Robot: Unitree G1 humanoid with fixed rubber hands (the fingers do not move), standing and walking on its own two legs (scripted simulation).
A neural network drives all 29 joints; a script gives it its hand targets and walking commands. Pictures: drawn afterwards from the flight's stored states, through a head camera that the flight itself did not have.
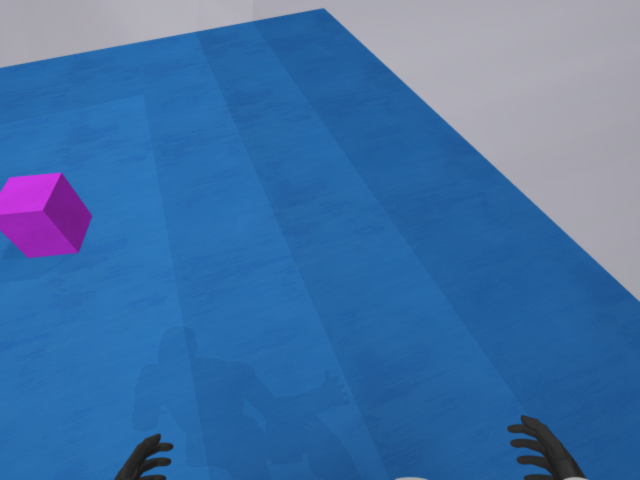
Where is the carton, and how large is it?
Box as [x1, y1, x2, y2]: [0, 173, 91, 257]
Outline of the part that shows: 61,173 9,177 0,192 0,230 28,257 78,252 91,215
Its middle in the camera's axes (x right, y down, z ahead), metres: -1.10 -0.09 +1.54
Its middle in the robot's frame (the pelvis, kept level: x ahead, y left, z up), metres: +1.15 +1.13 -0.62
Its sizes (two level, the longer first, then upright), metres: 0.210 0.200 0.250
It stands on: the floor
